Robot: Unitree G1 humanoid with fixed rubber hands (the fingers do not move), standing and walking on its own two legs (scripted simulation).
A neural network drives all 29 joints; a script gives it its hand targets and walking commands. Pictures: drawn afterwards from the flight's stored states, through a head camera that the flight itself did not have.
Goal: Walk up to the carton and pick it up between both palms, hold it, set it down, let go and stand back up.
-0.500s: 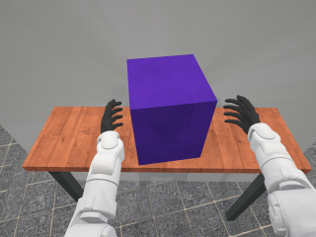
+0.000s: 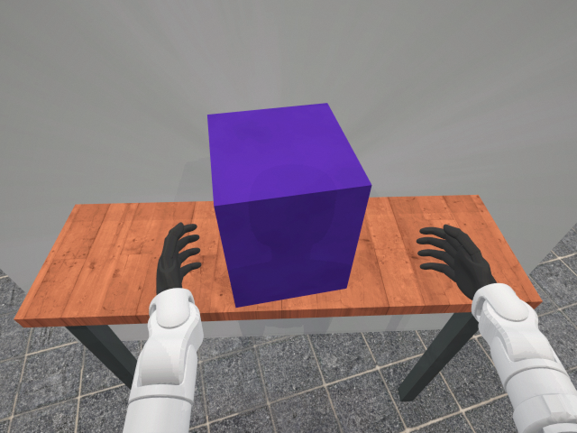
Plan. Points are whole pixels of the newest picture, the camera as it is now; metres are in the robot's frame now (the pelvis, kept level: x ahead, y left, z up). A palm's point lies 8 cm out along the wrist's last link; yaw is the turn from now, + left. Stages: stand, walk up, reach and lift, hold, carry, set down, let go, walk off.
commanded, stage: set down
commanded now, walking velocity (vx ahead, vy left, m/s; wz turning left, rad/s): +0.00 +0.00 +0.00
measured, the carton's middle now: (281, 206) +0.45 +0.06 +0.06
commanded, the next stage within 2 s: none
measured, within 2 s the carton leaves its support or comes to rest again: neither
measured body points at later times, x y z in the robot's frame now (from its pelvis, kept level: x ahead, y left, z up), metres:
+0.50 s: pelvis +0.00 +0.00 +0.00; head -0.01 +0.01 +0.45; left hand +0.25 +0.19 +0.06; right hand +0.28 -0.24 +0.04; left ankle +0.02 +0.16 -0.75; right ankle +0.02 -0.07 -0.75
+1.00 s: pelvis +0.01 +0.00 +0.00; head +0.01 +0.01 +0.45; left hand +0.24 +0.20 +0.04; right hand +0.26 -0.24 +0.03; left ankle +0.02 +0.16 -0.75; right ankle +0.02 -0.07 -0.75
